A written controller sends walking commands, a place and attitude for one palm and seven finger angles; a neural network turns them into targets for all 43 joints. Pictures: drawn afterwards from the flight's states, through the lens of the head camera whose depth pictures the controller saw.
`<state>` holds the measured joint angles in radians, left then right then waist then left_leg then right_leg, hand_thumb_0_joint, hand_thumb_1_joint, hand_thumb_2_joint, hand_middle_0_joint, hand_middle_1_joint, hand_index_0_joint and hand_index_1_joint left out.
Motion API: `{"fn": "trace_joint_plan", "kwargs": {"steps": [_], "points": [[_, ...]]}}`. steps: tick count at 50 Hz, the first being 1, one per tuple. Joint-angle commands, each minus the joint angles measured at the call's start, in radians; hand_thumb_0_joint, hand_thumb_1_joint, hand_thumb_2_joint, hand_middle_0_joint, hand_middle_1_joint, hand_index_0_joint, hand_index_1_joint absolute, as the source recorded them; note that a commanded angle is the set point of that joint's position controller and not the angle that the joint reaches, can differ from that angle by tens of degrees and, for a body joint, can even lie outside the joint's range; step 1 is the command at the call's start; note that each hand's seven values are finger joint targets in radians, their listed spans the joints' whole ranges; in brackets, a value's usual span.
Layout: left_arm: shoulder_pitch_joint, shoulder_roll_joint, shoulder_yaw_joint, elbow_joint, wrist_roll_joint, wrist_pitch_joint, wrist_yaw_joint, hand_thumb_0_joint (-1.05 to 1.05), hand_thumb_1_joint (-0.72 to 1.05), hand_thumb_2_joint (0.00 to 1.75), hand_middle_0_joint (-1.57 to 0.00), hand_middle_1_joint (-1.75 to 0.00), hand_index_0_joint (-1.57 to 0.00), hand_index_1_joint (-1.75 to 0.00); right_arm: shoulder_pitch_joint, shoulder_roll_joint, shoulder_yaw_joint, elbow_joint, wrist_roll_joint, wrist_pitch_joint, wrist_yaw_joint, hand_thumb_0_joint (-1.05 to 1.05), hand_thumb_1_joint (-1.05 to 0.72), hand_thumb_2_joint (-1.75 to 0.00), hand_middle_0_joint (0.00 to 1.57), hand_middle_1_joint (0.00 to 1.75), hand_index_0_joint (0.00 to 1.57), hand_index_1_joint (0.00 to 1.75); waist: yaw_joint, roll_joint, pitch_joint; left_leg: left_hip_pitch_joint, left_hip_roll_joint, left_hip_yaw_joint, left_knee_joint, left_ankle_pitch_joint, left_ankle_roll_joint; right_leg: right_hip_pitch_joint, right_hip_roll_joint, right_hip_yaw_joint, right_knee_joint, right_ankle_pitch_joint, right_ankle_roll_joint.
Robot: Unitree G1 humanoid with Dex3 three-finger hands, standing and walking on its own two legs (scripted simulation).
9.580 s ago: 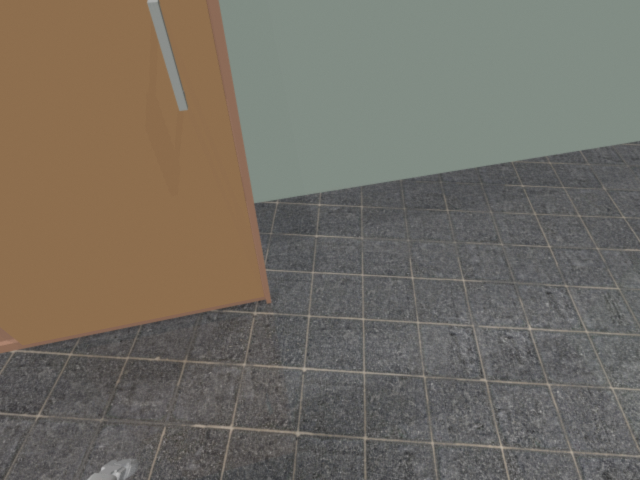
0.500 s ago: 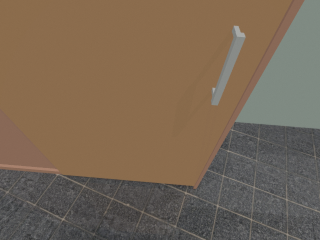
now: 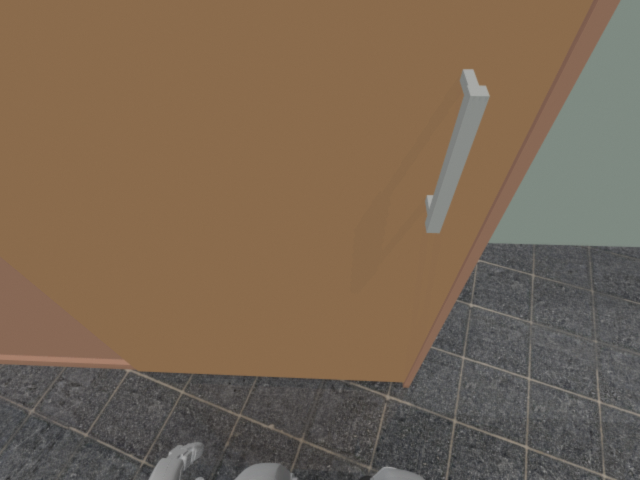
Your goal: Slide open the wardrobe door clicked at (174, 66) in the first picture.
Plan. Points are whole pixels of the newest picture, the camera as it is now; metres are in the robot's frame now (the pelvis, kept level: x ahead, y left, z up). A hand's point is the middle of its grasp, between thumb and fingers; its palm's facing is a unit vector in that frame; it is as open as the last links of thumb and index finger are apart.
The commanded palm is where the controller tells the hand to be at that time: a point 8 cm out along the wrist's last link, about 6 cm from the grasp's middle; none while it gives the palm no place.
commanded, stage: come to a stop and stand still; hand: right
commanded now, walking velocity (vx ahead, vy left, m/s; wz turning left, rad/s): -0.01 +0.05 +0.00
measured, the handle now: (448, 161) +0.42 -0.13 +0.17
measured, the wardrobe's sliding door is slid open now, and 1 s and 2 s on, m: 0.00 0.00 0.00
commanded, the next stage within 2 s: look again from close up in 1.42 s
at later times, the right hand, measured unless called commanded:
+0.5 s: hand out of the picture +0.01 -0.16 -0.16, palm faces +0.00 +0.97 -0.25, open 7.4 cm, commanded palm none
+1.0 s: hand out of the picture -0.15 -0.16 -0.16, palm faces +0.08 +0.97 -0.21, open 7.4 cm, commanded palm none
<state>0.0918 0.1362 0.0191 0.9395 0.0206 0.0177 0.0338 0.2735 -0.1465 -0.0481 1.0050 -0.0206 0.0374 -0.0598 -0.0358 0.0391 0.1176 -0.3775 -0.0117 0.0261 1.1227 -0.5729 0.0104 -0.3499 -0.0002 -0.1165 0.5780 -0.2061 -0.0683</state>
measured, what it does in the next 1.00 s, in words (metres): walks backwards: left foot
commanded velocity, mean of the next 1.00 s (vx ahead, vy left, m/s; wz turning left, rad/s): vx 0.00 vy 0.00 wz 0.00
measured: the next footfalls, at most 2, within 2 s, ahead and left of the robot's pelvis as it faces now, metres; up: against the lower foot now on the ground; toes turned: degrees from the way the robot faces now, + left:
left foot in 0.16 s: -0.06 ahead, +0.11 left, +0.00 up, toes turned +1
right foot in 1.06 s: -0.06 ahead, -0.11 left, +0.00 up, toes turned -2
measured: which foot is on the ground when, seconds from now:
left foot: up 0.00-0.14, down 0.16-1.00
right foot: down 0.00-0.84, up 0.86-1.00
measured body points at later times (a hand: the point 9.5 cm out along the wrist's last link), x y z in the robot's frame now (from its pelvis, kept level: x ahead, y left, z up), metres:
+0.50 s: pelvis -0.06 +0.02 -0.01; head -0.09 +0.04 +0.44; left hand -0.08 +0.26 -0.17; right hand +0.01 -0.21 -0.14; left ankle -0.06 +0.16 -0.72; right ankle +0.06 -0.09 -0.72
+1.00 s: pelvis -0.10 +0.01 +0.01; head -0.12 +0.02 +0.46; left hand -0.04 +0.25 -0.14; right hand -0.15 -0.21 -0.14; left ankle -0.10 +0.11 -0.73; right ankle -0.08 -0.11 -0.70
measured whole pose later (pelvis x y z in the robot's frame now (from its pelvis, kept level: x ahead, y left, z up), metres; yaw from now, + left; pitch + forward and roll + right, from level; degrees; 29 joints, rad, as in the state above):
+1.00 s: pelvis -0.10 +0.01 +0.01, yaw -1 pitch -1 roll -1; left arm 0.26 0.18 0.05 0.97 0.01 0.03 0.00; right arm 0.43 -0.14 -0.01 1.04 -0.03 0.01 -0.04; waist -0.02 -0.01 -0.03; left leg -0.21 -0.01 0.03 0.48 -0.26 0.04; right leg -0.39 0.01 -0.01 0.76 -0.31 -0.01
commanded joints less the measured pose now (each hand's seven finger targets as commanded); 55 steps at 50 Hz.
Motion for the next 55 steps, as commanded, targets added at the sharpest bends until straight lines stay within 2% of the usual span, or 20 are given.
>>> {"fn": "trace_joint_plan", "kwargs": {"steps": [1,3,4,6,9,12,16,22,25,29,33,36,38,40,41,42,46,51,53,55], "points": [[0.043,0.139,0.034,-0.057,0.006,-0.011,0.005,0.00,0.90,0.90,-0.20,-0.30,-0.20,-0.30,0.124,-0.046,-0.022,-0.036,-0.006,0.006,0.016,0.00,-0.90,-0.90,0.20,0.30,0.20,0.30,-0.007,-0.096,-0.119,0.027,0.035,-0.031,0.048,0.099,-0.017,-0.022,-0.251,0.252,-0.298,0.188,-0.136],[0.058,0.153,0.045,-0.051,0.005,-0.008,-0.003,0.00,0.90,0.90,-0.20,-0.30,-0.20,-0.30,0.121,-0.040,-0.018,-0.048,-0.003,0.012,0.020,0.00,-0.90,-0.90,0.20,0.30,0.20,0.30,0.004,-0.151,-0.155,0.027,0.044,-0.004,-0.047,0.082,-0.023,0.025,-0.244,0.248,-0.317,0.044,-0.129],[0.050,0.237,0.074,-0.049,0.005,-0.035,-0.008,0.00,0.90,0.90,-0.20,-0.30,-0.20,-0.30,0.129,-0.124,0.009,-0.045,0.010,-0.034,0.006,0.00,-0.90,-0.90,0.20,0.30,0.20,0.30,0.012,-0.049,-0.302,-0.069,0.094,-0.073,-0.400,0.049,-0.013,0.323,-0.250,0.193,0.000,0.451,-0.066],[0.094,0.138,0.052,-0.101,0.010,-0.022,-0.039,0.00,0.90,0.90,-0.20,-0.30,-0.20,-0.30,0.086,-0.116,-0.003,-0.117,-0.001,-0.061,0.012,0.00,-0.90,-0.90,0.20,0.30,0.20,0.30,0.021,-0.171,-0.331,0.079,0.071,-0.074,-0.567,0.477,0.019,0.225,-0.111,0.104,0.055,0.344,-0.008],[0.155,0.087,0.045,-0.120,-0.003,-0.017,-0.036,0.00,0.90,0.90,-0.20,-0.30,-0.20,-0.30,0.033,-0.190,-0.003,-0.137,-0.012,-0.069,0.010,0.00,-0.90,-0.90,0.20,0.30,0.20,0.30,0.087,-0.062,-0.212,0.048,0.184,-0.147,-0.574,0.661,0.063,0.089,-0.019,0.061,0.101,-0.035,0.039],[0.177,0.115,0.049,-0.115,-0.001,0.002,-0.038,0.00,0.90,0.90,-0.20,-0.30,-0.20,-0.30,-0.026,-0.178,-0.001,-0.150,-0.010,-0.052,0.010,0.00,-0.90,-0.90,0.20,0.30,0.20,0.30,0.084,0.159,-0.088,-0.036,0.153,-0.153,-0.606,0.329,0.074,0.035,-0.031,0.071,0.108,-0.081,0.044],[0.232,0.132,0.050,-0.093,0.006,0.019,-0.042,0.00,0.90,0.90,-0.20,-0.30,-0.20,-0.30,-0.058,-0.181,0.006,-0.172,-0.012,-0.023,0.010,0.00,-0.90,-0.90,0.20,0.30,0.20,0.30,0.104,-0.006,0.114,-0.278,0.103,-0.104,-0.668,-0.202,0.057,0.034,-0.049,0.121,-0.009,-0.252,0.045],[0.248,0.156,0.043,-0.089,0.017,0.021,-0.033,0.00,0.90,0.90,-0.20,-0.30,-0.20,-0.30,0.112,-0.180,-0.009,-0.137,-0.005,-0.014,0.015,0.00,-0.90,-0.90,0.20,0.30,0.20,0.30,0.031,-0.012,0.057,-0.073,0.056,-0.110,-0.641,-0.188,0.072,-0.132,-0.035,0.177,-0.147,-0.362,0.037],[0.313,0.117,0.043,-0.064,0.017,0.025,-0.028,0.00,0.90,0.90,-0.20,-0.30,-0.20,-0.30,0.047,-0.190,-0.019,-0.144,-0.001,-0.017,0.018,0.00,-0.90,-0.90,0.20,0.30,0.20,0.30,0.073,0.077,-0.025,-0.222,0.144,-0.209,-0.749,-0.224,0.116,0.073,0.020,0.075,0.099,-0.176,0.072],[0.424,0.091,0.035,-0.025,0.011,0.011,-0.025,0.00,0.90,0.90,-0.20,-0.30,-0.20,-0.30,-0.058,-0.175,-0.020,-0.172,-0.001,-0.027,0.016,0.00,-0.90,-0.90,0.20,0.30,0.20,0.30,0.125,0.077,-0.081,-0.226,0.149,-0.162,-0.691,-0.087,0.106,0.154,0.004,0.081,0.140,-0.108,0.072],[0.322,0.194,0.050,-0.039,0.013,-0.011,-0.019,0.00,0.90,0.90,-0.20,-0.30,-0.20,-0.30,0.107,-0.123,-0.013,-0.114,0.011,-0.014,0.022,0.00,-0.90,-0.90,0.20,0.30,0.20,0.30,0.036,-0.320,0.003,0.008,-0.052,0.018,-0.317,-0.003,0.026,-0.192,-0.178,0.514,-0.419,-0.601,-0.020],[0.189,0.228,0.056,-0.049,0.012,-0.011,-0.019,0.00,0.90,0.90,-0.20,-0.30,-0.20,-0.30,0.277,-0.099,-0.011,-0.042,-0.002,-0.009,0.032,0.00,-0.90,-0.90,0.20,0.30,0.20,0.30,-0.050,-0.260,-0.058,0.188,-0.055,0.051,-0.217,0.033,0.054,-0.298,-0.176,0.459,-0.482,-0.537,-0.041],[0.180,0.204,0.053,-0.025,0.014,-0.003,-0.016,0.00,0.90,0.90,-0.20,-0.30,-0.20,-0.30,0.335,-0.068,-0.004,-0.003,0.004,-0.012,0.036,0.00,-0.90,-0.90,0.20,0.30,0.20,0.30,-0.046,-0.245,-0.073,0.227,-0.048,0.068,-0.418,0.045,0.064,-0.236,-0.150,0.368,-0.448,-0.490,-0.018],[0.201,0.149,0.050,-0.007,0.005,0.015,-0.018,0.00,0.90,0.90,-0.20,-0.30,-0.20,-0.30,0.363,-0.076,0.000,0.010,0.000,-0.020,0.035,0.00,-0.90,-0.90,0.20,0.30,0.20,0.30,-0.035,-0.084,-0.029,0.215,0.025,-0.110,-0.748,-0.042,0.106,-0.225,-0.051,0.248,-0.265,-0.386,0.041],[0.218,0.075,0.039,-0.015,-0.006,0.024,-0.019,0.00,0.90,0.90,-0.20,-0.30,-0.20,-0.30,0.327,-0.128,-0.001,-0.002,-0.009,-0.030,0.027,0.00,-0.90,-0.90,0.20,0.30,0.20,0.30,-0.004,0.144,-0.017,0.098,0.204,-0.379,-0.929,-0.204,0.158,-0.215,0.037,0.157,-0.018,-0.223,0.079],[0.232,0.072,0.047,-0.020,0.000,0.029,-0.019,0.00,0.90,0.90,-0.20,-0.30,-0.20,-0.30,0.176,-0.156,-0.005,-0.051,-0.013,-0.032,0.021,0.00,-0.90,-0.90,0.20,0.30,0.20,0.30,0.037,0.165,0.044,-0.090,0.367,-0.494,-1.045,-0.214,0.205,-0.167,0.050,0.138,0.224,-0.131,0.087],[0.307,0.110,0.051,0.030,-0.009,0.011,-0.034,0.00,0.90,0.90,-0.20,-0.30,-0.20,-0.30,-0.041,-0.146,0.000,-0.101,-0.003,-0.075,0.014,0.00,-0.90,-0.90,0.20,0.30,0.20,0.30,0.119,0.091,-0.014,-0.085,0.190,-0.209,-0.934,0.166,0.148,-0.030,0.007,0.136,0.355,-0.065,0.071],[0.233,0.058,0.012,0.024,-0.016,-0.033,-0.019,0.00,0.90,0.90,-0.20,-0.30,-0.20,-0.30,0.140,-0.118,0.018,-0.012,-0.008,-0.062,0.022,0.00,-0.90,-0.90,0.20,0.30,0.20,0.30,0.038,0.041,-0.042,0.060,0.129,-0.157,-0.726,0.334,0.079,0.174,0.008,0.088,-0.228,-0.036,0.062],[0.229,0.108,0.014,0.030,-0.009,-0.051,-0.006,0.00,0.90,0.90,-0.20,-0.30,-0.20,-0.30,0.175,-0.085,0.024,0.002,0.003,-0.061,0.023,0.00,-0.90,-0.90,0.20,0.30,0.20,0.30,0.019,-0.120,-0.090,0.048,0.078,-0.122,-0.676,0.345,0.036,0.236,-0.115,0.204,-0.238,0.139,0.022],[0.201,0.121,0.007,0.037,-0.005,-0.050,0.002,0.00,0.90,0.90,-0.20,-0.30,-0.20,-0.30,0.158,-0.088,0.024,0.017,0.005,-0.067,0.025,0.00,-0.90,-0.90,0.20,0.30,0.20,0.30,0.011,-0.110,-0.116,0.119,0.076,-0.094,-0.693,0.411,0.027,0.196,-0.142,0.197,-0.204,0.269,0.012]]}}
